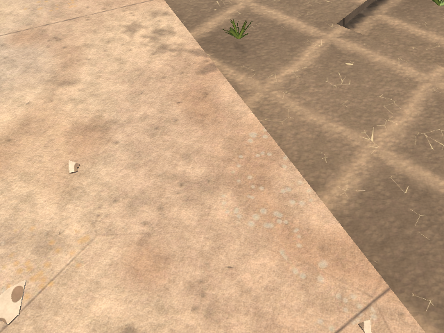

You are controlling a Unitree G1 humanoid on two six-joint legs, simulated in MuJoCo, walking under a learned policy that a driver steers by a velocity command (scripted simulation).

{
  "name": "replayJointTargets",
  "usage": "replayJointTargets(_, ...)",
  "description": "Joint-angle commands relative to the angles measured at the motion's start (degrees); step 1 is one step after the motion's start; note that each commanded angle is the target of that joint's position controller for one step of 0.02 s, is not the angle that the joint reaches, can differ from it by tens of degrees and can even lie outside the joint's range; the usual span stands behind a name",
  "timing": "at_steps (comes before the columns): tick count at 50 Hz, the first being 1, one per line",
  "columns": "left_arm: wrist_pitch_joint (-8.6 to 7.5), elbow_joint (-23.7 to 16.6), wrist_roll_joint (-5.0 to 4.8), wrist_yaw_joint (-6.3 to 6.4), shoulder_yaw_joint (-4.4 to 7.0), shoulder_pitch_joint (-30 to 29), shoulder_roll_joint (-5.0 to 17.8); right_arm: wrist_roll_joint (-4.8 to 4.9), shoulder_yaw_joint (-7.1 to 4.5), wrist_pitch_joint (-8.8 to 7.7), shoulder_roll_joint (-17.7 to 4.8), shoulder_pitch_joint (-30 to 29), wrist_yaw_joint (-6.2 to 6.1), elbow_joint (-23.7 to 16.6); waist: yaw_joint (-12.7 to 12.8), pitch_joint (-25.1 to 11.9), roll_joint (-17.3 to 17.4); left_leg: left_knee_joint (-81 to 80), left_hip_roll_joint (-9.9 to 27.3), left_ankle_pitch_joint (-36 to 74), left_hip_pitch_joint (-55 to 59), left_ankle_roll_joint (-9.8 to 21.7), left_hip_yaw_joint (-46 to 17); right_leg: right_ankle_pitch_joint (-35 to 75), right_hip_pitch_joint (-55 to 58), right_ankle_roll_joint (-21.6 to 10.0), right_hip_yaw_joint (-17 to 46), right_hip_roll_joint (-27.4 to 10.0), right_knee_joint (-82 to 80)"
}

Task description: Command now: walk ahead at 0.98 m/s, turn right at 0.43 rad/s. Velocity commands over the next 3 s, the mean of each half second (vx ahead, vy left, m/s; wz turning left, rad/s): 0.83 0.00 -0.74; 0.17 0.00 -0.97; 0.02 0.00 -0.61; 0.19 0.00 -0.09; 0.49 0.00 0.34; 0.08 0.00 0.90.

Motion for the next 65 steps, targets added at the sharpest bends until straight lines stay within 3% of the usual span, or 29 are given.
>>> replayJointTargets(1,-0.5,-3.45,-0.77,-0.3,-0.62,-5.92,1.46,0.2,-0.25,-1.58,-6.38,-0.39,-1.01,-2.89,1.46,9.02,2.15,-8.28,14.14,44.89,-10.25,-1.24,1.77,5.87,11.3,-2.43,-5.21,4.91,-8.81)
replayJointTargets(4,-0.54,-2.43,-0.17,0.24,0.04,-2.34,4.36,-1.08,-0.71,-0.26,-10.46,0.64,-3.43,-2.94,4.43,2.1,7.21,5.62,16.77,79.3,2.5,-4.13,4.8,-0.88,17.37,-4.21,-9.31,11.5,-11.41)
replayJointTargets(6,-0.26,2.23,-0.18,0.6,1.85,14.4,8.66,-2.52,-1.77,1.57,-13.62,-3.01,-4.86,-4.22,12.95,-6.71,9.51,30.0,18.39,88.37,2.4,-4.72,4.93,-7.72,32.79,-6.24,-8.33,14.63,-11.62)
replayJointTargets(7,-0.02,5.71,-0.19,1.1,3.28,26.71,10.89,-2.58,-2.47,2.28,-15.22,-7.38,-4.88,-5.65,19.17,-10.39,9.37,48.1,18.27,82.33,-4.48,-4.06,4.65,-9.59,44.93,-8.6,-4.11,12.46,-16.23)
replayJointTargets(8,0.8,6.99,-0.23,1.99,4.63,29.77,12.68,-2.96,-2.05,1.68,-12.15,-10.84,-3.67,-6.93,18.62,-10.0,3.76,68.0,11.55,37.3,-20.44,-2.41,3.4,-17.45,55.64,-9.95,3.96,7.03,-12.43)
replayJointTargets(9,1.5,5.81,1.38,2.16,6.02,24.67,18.06,-0.71,-0.29,0.4,-3.97,-7.35,-2.2,-12.45,8.52,-12.26,-15.01,88.86,2.36,-11.97,-50.0,-5.84,-3.13,-13.44,71.82,-21.27,34.61,-6.6,-14.7)
replayJointTargets(10,1.73,5.39,0.39,2.16,6.19,23.62,16.41,-0.05,0.22,-0.91,-6.72,-12.23,-2.0,-15.57,10.45,-15.19,-6.8,89.22,4.42,-7.13,-59.3,-4.21,-12.22,-27.79,73.47,-23.94,48.36,-9.66,-27.82)
replayJointTargets(12,1.47,5.56,0.2,2.68,4.99,19.33,9.95,-1.27,0.18,-2.07,-8.55,-17.4,-1.32,-16.89,5.63,-2.39,6.37,75.44,9.84,0.6,-55.35,-2.58,-12.57,-27.6,53.95,-17.01,40.07,-6.48,-35.15)
replayJointTargets(15,-0.48,4.7,-0.91,3.51,3.7,16.46,8.43,-4.07,0.96,1.54,-6.74,-17.73,-0.71,-18.26,-0.5,4.38,8.18,66.64,13.03,-1.64,-47.32,-6.39,-10.93,-11.23,34.13,-14.01,29.2,0.34,-35.74)
replayJointTargets(20,-0.8,4.64,-1.63,3.01,4.73,20.72,12.32,-2.38,2.6,2.06,-4.73,-28.88,-0.6,-24.71,3.37,3.4,1.64,36.12,6.26,18.39,-31.48,-7.25,-2.65,28.26,23.2,-5.18,16.29,10.38,-28.41)
replayJointTargets(21,-0.54,3.44,-4.74,4.05,3.47,22.65,6.68,0.63,1.73,-0.48,-4.2,-36.27,-1.57,-27.34,6.91,1.62,4.1,27.63,1.64,21.32,-27.85,-7.69,-5.48,17.14,21.94,-1.76,20.06,11.87,-26.26)
replayJointTargets(22,-3.18,6.77,5.48,-0.15,3.87,31.3,11.12,-0.63,5.02,0.69,2.83,-26.25,-0.07,-27.18,3.3,-9.24,-11.2,25.48,-0.85,22.27,-7.27,-9.83,-3.78,16.75,19.12,-0.27,13.31,17.7,-25.51)
replayJointTargets(23,-4.37,3.64,6.59,-2.39,5.49,24.43,13.43,-0.56,3.36,1.61,-3.95,-19.25,0.89,-23.62,-0.5,-3.73,-4.56,26.39,-2.2,27.84,3.8,-9.59,-3.74,21.34,9.99,-0.11,17.06,16.97,-24.54)
replayJointTargets(25,-6.06,-2.54,3.36,-4.67,5.73,11.69,15.05,0.07,-0.89,3.21,-16.32,-0.99,0.35,-17.98,-12.43,-5.76,1.97,22.64,8.0,34.85,13.3,-0.72,-11.14,25.02,10.84,4.24,25.11,14.5,-9.9)
replayJointTargets(26,-6.32,-4.07,-0.05,-4.7,3.1,12.98,5.34,-1.76,-0.69,2.92,-18.54,12.34,-0.27,-13.32,-13.4,-16.89,9.23,26.31,22.16,65.52,21.17,10.06,-19.67,-6.43,14.39,6.44,19.81,17.75,11.11)
replayJointTargets(27,-6.24,-2.09,-0.67,-3.06,1.52,30.56,-1.78,-4.14,0.64,2.73,-15.78,13.89,0.27,-13.92,-4.25,-32.45,18.72,28.51,38.42,99.17,32.34,26.25,-35.1,-48.63,10.61,9.48,14.41,21.67,32.16)
replayJointTargets(28,-5.16,-2.32,1.08,-2.47,2.36,32.28,2.26,-5.07,-0.34,2.3,-16.49,6.82,0.33,-14.48,-1.45,-23.01,13.02,24.06,41.94,86.04,24.18,27.35,-43.06,-49.78,1.47,11.52,11.98,16.71,44.34)
replayJointTargets(29,-3.82,-4.46,0.84,-0.75,2.81,23.47,6.76,-2.16,-1.06,1.35,-14.88,-6.46,-0.49,-17.45,-1.09,-11.51,10.11,19.68,36.99,68.04,7.3,19.6,-33.45,-46.97,-0.61,10.7,9.65,10.49,42.45)
replayJointTargets(31,-2.4,-4.95,2.95,2.54,2.54,20.85,7.62,-0.04,1.13,0.61,-6.89,-24.78,-1.9,-21.23,5.31,-8.0,5.85,9.63,28.23,52.87,-15.58,12.16,-18.46,-40.81,13.9,10.99,9.3,2.09,26.07)
replayJointTargets(33,-1.64,-5.83,3.93,1.36,0.42,18.81,3.1,-0.63,-0.21,0.11,-9.61,-25.36,-4.04,-20.3,6.81,-6.86,7.03,4.36,22.57,45.92,-23.56,8.71,-9.22,-36.08,23.81,11.62,3.62,0.51,19.47)
replayJointTargets(36,-0.22,-7.42,1.5,-3.33,-1.3,13.43,2.19,-2.21,-3.52,-1.16,-17.04,-23.39,-6.27,-19.59,3.03,-3.82,4.88,1.55,21.18,36.19,-22.99,6.44,-1.3,-25.91,25.59,10.68,-0.16,-0.19,2.7)
replayJointTargets(39,0.64,-8.72,0.74,-4.81,-0.15,11.27,6.71,-3.96,-4.45,-1.49,-17.97,-23.49,-5.8,-20.91,2.61,-2.65,6.19,2.63,26.64,32.9,-16.46,7.31,-1.51,-21.57,22.13,7.39,3.65,-1.9,-2.21)
replayJointTargets(44,-0.72,-10.1,0.92,-3.81,3.29,7.67,12.24,-3.17,-4.59,-1.09,-18.25,-24.36,-6.32,-22.28,2.3,-1.84,4.95,10.64,25.96,20.62,-11.89,2.12,4.21,-14.96,27.81,1.93,0.9,3.0,-12.89)
replayJointTargets(46,-2.68,-9.15,0.94,-1.3,6.24,12.83,18.79,-1.61,-3.23,-0.86,-14.24,-18.95,-5.58,-21.52,3.49,-7.63,-5.55,27.21,18.78,13.97,-15.98,-5.55,10.09,17.21,42.9,-7.11,8.53,1.37,-21.32)
replayJointTargets(47,-2.98,-10.39,1.04,-0.28,7.74,17.35,26.56,-2.53,-0.72,-1.53,-7.22,-16.84,-5.27,-27.15,1.14,-18.14,-16.91,41.97,8.2,-23.21,-32.03,-11.42,8.53,33.8,61.26,-23.85,35.66,-12.85,-23.8)
replayJointTargets(49,-5.22,-5.62,3.12,1.22,7.06,21.16,19.12,-0.77,-0.82,-1.06,-10.9,-26.84,-3.79,-26.35,7.64,-4.86,-4.44,50.03,8.47,-23.13,-48.18,-9.72,-9.37,16.87,57.13,-15.25,33.24,-10.94,-24.4)
replayJointTargets(52,-3.39,-7.97,0.0,1.62,4.74,12.27,14.88,-2.91,-1.65,0.12,-13.89,-24.8,-4.71,-26.09,1.89,-4.69,-5.18,55.52,10.0,-15.46,-41.4,-8.82,-12.6,8.68,41.92,-12.52,27.94,-6.57,-29.12)
replayJointTargets(57,-3.22,-13.75,1.56,0.64,4.65,2.74,16.93,-1.43,-0.19,3.06,-11.92,-16.77,-3.51,-22.92,-2.11,-4.45,-2.89,41.65,6.64,-2.23,-26.37,-10.22,-10.21,-4.17,27.54,-9.4,24.96,-0.81,-31.67)
replayJointTargets(65,-1.31,-12.19,-0.79,-0.21,3.32,9.18,14.11,0.49,-0.07,2.47,-12.42,-20.06,-1.82,-22.06,4.05,-3.84,-3.37,18.95,6.41,9.88,-22.62,-6.4,-7.64,-7.57,33.37,-8.07,34.74,-3.71,-23.27)
Next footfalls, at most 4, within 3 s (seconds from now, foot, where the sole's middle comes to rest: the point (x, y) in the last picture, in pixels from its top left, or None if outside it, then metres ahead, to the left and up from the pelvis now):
0.14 right None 0.35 -0.05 -0.77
0.52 left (214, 260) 0.73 0.02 -0.77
0.90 right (301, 290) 0.61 -0.24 -0.77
1.32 left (261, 236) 0.81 -0.14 -0.77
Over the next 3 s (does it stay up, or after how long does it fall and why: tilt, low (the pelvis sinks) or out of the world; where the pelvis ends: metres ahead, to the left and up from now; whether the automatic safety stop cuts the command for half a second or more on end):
stays up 0.84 -0.60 -0.09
